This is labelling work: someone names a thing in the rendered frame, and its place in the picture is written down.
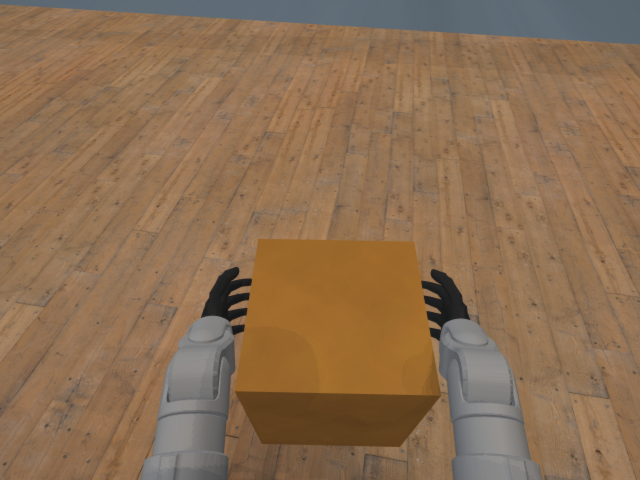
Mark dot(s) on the left robot forearm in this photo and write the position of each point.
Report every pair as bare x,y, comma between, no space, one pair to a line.
190,435

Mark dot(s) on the left robot hand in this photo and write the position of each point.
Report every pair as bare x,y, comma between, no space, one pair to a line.
219,300

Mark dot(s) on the right robot hand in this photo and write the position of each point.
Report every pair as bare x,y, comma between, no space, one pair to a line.
450,305

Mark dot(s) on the right robot forearm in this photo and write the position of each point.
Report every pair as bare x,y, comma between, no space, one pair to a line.
485,410

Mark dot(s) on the carton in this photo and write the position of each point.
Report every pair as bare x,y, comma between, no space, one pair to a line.
336,347

